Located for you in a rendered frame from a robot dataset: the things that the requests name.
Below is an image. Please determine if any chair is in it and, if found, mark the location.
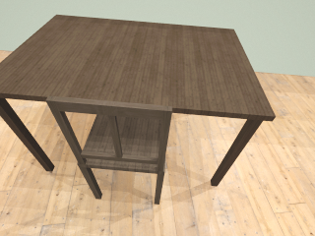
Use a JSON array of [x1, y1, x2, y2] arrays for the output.
[[45, 95, 172, 205]]

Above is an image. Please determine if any table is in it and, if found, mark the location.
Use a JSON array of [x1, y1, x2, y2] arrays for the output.
[[0, 15, 276, 187]]

